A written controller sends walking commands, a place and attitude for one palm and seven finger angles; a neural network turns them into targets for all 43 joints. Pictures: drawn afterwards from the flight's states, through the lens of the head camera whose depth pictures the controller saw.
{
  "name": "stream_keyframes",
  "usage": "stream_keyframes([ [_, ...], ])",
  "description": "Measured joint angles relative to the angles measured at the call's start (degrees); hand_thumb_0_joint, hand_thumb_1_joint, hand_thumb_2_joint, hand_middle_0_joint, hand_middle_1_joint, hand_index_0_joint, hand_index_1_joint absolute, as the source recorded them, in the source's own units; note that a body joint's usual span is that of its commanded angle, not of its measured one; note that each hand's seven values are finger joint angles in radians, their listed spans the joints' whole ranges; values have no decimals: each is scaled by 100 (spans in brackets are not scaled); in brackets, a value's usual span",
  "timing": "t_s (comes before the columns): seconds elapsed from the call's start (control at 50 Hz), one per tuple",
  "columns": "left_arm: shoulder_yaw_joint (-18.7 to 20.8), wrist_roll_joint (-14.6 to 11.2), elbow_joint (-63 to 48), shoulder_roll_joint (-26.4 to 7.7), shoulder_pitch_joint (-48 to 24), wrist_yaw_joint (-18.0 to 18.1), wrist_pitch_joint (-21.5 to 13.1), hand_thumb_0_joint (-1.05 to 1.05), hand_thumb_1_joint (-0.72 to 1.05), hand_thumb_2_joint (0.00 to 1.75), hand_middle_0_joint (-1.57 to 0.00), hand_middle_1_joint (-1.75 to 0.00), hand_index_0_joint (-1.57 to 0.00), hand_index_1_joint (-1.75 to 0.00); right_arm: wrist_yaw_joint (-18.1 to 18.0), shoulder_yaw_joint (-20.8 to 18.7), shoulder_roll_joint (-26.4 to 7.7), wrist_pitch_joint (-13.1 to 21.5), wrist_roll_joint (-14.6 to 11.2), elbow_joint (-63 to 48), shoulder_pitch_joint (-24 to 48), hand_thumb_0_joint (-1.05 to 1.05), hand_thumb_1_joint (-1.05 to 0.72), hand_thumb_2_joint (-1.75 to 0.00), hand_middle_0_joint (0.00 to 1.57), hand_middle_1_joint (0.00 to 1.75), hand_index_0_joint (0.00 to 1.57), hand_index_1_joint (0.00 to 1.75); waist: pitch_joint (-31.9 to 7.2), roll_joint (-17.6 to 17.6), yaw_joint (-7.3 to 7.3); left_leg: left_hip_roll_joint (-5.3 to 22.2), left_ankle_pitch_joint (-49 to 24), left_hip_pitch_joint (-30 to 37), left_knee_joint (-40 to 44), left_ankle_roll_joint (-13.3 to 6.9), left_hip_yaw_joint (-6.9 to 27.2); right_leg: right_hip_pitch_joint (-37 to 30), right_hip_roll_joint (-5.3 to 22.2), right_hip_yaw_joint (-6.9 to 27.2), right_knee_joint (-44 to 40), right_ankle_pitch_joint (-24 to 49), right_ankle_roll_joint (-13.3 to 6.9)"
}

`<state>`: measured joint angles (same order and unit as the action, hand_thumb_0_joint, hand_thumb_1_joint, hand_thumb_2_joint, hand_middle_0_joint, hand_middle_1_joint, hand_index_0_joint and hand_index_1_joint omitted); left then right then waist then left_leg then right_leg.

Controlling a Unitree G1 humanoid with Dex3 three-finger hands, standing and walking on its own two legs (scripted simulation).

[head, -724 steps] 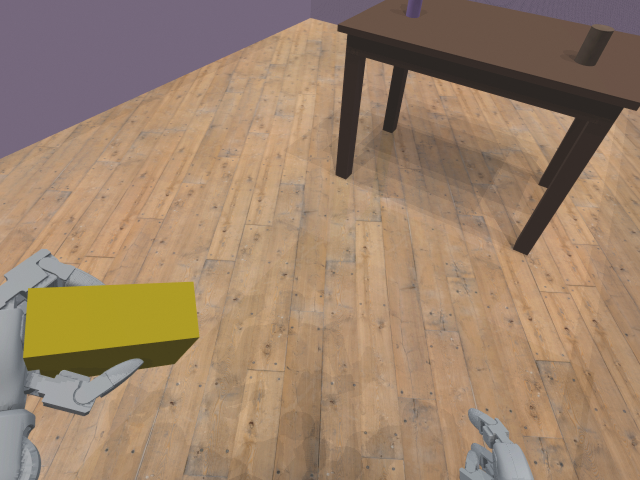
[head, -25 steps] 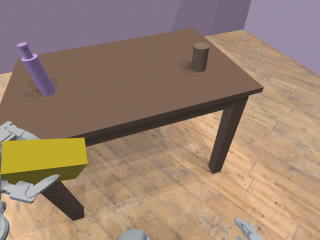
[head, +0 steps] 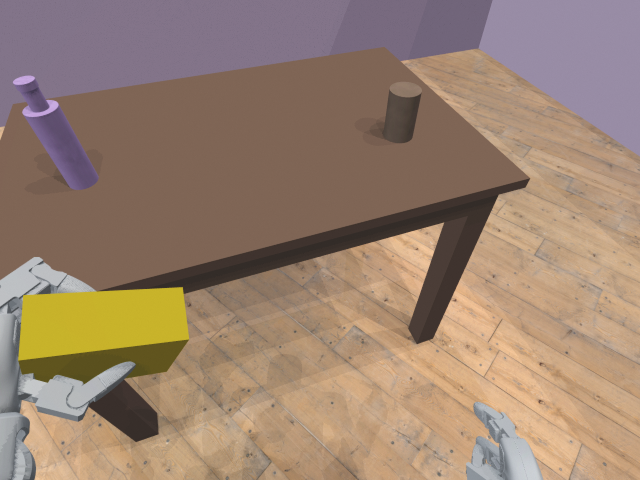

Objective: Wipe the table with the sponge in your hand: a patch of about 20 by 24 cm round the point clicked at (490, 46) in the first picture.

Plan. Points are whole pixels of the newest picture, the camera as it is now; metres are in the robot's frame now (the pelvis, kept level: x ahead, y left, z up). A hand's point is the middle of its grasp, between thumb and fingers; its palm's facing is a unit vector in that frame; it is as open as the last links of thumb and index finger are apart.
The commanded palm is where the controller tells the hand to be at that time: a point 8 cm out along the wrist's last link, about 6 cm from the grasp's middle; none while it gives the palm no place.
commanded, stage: come to a stop and stand still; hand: left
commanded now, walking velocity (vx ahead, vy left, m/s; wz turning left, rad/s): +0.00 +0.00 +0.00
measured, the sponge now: (131, 336) +0.22 +0.22 +0.12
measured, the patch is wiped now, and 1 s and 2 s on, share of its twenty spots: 0.00 0.00 0.00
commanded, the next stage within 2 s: look again from close up in 0.40 s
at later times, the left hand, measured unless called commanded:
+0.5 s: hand (68, 318) +0.22 +0.27 +0.15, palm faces +0.40 -0.84 -0.36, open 9.7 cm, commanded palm +0.17 +0.30 +0.18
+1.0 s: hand (57, 314) +0.22 +0.27 +0.16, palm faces +0.41 -0.83 -0.37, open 9.7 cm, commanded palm +0.17 +0.30 +0.18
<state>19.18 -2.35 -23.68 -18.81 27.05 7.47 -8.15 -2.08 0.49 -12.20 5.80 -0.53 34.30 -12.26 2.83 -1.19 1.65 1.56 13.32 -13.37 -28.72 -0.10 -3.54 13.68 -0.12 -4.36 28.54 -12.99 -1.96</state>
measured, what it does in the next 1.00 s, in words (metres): stands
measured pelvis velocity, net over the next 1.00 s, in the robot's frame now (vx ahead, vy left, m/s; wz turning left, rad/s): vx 0.01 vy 0.02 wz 0.00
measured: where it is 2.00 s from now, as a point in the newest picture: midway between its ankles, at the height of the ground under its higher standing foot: outside the picture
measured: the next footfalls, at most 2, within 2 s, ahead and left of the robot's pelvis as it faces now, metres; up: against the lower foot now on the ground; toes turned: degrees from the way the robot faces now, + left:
left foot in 1.44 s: +0.14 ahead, +0.11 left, +0.00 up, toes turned +5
right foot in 1.70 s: +0.27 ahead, -0.22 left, +0.00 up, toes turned -9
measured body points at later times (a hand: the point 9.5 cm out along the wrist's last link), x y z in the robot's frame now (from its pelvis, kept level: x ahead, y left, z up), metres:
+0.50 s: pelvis +0.01 +0.02 +0.01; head +0.02 +0.02 +0.45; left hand +0.20 +0.31 +0.17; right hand +0.19 -0.21 -0.07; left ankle +0.03 +0.12 -0.74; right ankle +0.03 -0.10 -0.74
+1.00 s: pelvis +0.01 +0.02 +0.01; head +0.02 +0.03 +0.46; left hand +0.19 +0.31 +0.18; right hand +0.18 -0.20 -0.08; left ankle +0.03 +0.12 -0.74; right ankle +0.03 -0.10 -0.74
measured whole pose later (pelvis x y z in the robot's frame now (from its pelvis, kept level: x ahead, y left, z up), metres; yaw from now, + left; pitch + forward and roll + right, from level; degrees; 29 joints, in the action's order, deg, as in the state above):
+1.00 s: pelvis +0.01 +0.02 +0.01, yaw +0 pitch -1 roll +0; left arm 18.6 -2.7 -26.2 -20.0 26.2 8.5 -7.7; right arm -3.3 1.6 -10.6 4.3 -0.4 33.8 -12.4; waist 1.8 0.2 1.4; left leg 0.1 12.0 -11.5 -24.7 -1.7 -4.3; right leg 11.6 1.0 -3.5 23.8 -10.8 -0.1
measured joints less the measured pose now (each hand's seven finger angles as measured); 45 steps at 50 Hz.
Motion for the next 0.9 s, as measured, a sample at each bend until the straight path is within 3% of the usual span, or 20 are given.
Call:
stream_keyframes([
  [0.12, -165, 79, -226, 19, -375, 85, 74, -1, -47, 101, -78, -135, -79, -134, -47, 131, 180, 57, 38, 68, -40, 1, -90, -90, 20, 30, 20, 30, 176, 189, 105, -74, -81, 150, 202, -49, -7, -127, 63, 7, -135, 50, 58],
  [0.24, 69, 24, -460, -227, -382, 115, -123, -1, -47, 101, -78, -135, -79, -134, 24, 164, 261, 85, 42, -32, 77, 1, -90, -90, 20, 30, 21, 30, 117, 135, -53, -41, -81, 163, 265, -57, -23, -208, 20, 23, -370, 155, 79],
  [0.34, 84, -28, -290, -224, -73, 63, -84, -1, -47, 101, -78, -134, -79, -134, 16, 126, 186, -22, 19, -100, 107, 1, -90, -90, 20, 30, 21, 30, -68, 53, -146, -33, -38, 156, 274, -82, -75, -216, 8, 77, -454, 178, 114],
  [0.56, -104, 1, -212, -33, -180, 108, 64, -1, -47, 102, -78, -134, -79, -134, -124, 40, 37, -96, 16, -66, 43, 1, -90, -90, 20, 30, 20, 30, -28, 188, 21, -78, -71, 201, 322, -125, -72, -262, 50, 75, -487, 200, 149],
  [0.78, -29, -29, -223, -123, -108, 114, 6, -1, -47, 102, -78, -134, -79, -134, -92, 74, 135, -112, 7, -115, 38, 1, -90, -90, 20, 30, 20, 30, -89, 97, -91, -80, -102, 166, 368, -148, -85, -267, 47, 89, -630, 293, 178],
  [0.9, -77, -34, -198, -114, -57, 94, 59, -1, -47, 102, -78, -134, -79, -134, -115, 102, 148, -148, 4, -92, -12, 1, -90, -90, 20, 30, 20, 30, -103, 101, -75, -121, -124, 185, 402, -163, -79, -258, 87, 83, -586, 267, 195],
])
